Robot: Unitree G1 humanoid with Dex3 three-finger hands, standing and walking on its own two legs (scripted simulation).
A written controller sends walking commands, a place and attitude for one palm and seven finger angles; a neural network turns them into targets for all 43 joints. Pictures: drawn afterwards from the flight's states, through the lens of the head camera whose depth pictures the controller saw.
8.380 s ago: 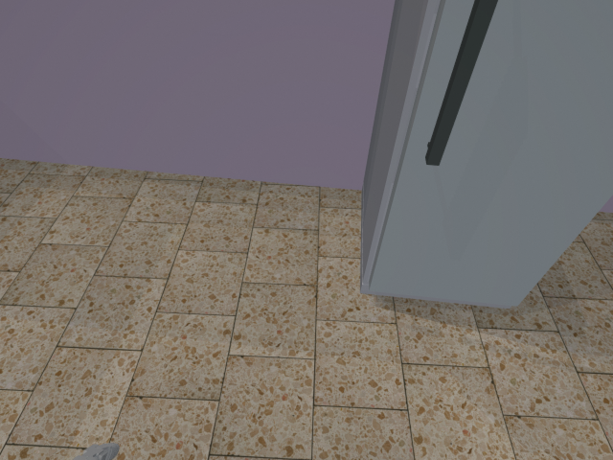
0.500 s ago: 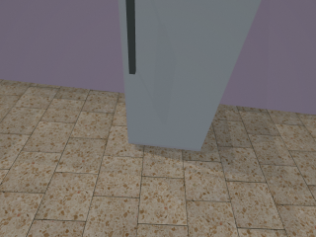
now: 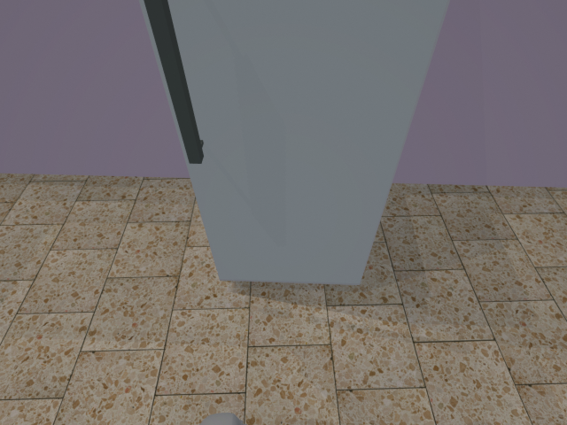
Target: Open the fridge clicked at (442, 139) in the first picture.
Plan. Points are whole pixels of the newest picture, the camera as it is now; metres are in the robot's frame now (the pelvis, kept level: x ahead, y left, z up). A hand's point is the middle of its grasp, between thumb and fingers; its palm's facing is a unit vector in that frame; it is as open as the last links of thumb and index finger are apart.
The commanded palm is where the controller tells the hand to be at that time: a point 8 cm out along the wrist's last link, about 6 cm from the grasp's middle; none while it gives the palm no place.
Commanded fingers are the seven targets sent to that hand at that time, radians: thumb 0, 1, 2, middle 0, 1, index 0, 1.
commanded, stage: take the last steps up to it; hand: left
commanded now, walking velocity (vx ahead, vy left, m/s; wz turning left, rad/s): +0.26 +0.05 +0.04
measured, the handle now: (174, 52) +0.69 +0.23 +0.20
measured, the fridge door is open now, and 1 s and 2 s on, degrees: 0 0 0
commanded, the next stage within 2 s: come to a stop and stand still in 0.30 s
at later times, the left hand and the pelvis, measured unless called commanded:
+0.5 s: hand out of the picture +0.16 +0.24 -0.17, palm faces +0.06 -0.99 -0.16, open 7.3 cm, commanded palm none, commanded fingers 0.00 0.90 0.90 -0.20 -0.30 -0.20 -0.30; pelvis +0.16 +0.06 +0.01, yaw -1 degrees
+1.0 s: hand (163, 370) +0.24 +0.23 -0.16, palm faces +0.04 -0.97 -0.24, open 7.3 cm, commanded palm none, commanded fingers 0.00 0.90 0.90 -0.20 -0.30 -0.20 -0.30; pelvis +0.16 +0.04 +0.00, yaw -1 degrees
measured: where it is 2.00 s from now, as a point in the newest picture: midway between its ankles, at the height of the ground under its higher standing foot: outside the picture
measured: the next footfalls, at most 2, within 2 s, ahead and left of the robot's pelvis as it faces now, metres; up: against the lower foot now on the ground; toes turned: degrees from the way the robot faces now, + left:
left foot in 0.28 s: +0.21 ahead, +0.15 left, +0.00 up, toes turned +7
right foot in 0.68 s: +0.28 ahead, -0.04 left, +0.00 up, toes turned -6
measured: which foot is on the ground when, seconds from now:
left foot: up 0.00-0.26, down 0.28-0.72, up 0.74-1.00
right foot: down 0.00-0.28, up 0.30-0.66, down 0.68-1.00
